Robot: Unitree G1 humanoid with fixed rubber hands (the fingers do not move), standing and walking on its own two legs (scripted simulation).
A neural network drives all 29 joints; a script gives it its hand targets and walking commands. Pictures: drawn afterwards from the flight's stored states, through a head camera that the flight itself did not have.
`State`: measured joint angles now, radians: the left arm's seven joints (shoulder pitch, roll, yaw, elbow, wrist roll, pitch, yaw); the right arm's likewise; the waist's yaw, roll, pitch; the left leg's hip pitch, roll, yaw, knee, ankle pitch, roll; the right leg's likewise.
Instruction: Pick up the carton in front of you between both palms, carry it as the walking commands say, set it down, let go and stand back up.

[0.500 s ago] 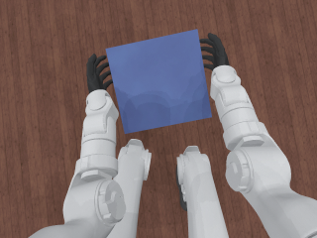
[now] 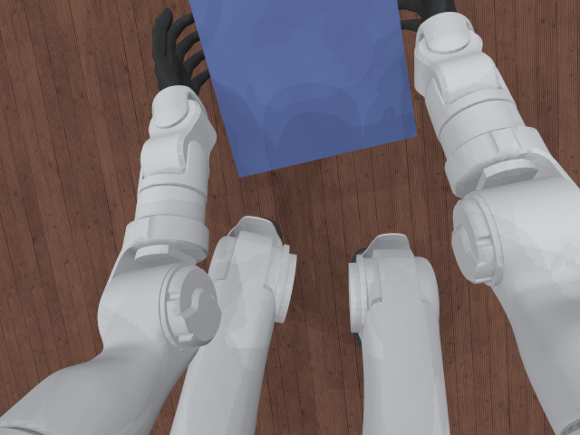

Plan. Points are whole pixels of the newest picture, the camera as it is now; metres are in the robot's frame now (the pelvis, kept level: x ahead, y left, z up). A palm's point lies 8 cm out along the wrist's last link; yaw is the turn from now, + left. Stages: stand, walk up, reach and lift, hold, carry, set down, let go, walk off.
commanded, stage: set down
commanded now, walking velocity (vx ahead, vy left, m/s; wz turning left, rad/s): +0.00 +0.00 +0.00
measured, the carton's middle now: (309, 78) +0.51 +0.03 -0.26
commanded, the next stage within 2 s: none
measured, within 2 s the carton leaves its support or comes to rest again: rests again in 0.42 s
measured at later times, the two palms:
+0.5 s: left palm (178, 81) +0.48 +0.18 -0.15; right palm (435, 15) +0.56 -0.11 -0.17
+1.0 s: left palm (182, 74) +0.49 +0.18 -0.17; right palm (438, 22) +0.56 -0.12 -0.18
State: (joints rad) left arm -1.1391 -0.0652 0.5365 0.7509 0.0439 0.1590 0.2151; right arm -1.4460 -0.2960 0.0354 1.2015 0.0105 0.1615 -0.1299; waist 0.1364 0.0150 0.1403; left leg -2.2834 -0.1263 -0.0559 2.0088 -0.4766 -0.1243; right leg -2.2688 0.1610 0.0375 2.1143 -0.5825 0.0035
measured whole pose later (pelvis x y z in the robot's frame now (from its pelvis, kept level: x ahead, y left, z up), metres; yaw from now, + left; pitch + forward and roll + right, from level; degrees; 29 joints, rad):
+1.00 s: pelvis +0.01 +0.00 -0.02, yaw +1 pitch +42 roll +6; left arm -1.19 0.02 0.63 0.92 0.11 0.08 0.06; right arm -1.45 -0.28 -0.12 1.25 -0.13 0.09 -0.01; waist 0.11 0.02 0.15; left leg -2.31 -0.10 -0.02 2.09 -0.53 -0.11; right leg -2.30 0.11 0.03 2.20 -0.64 -0.03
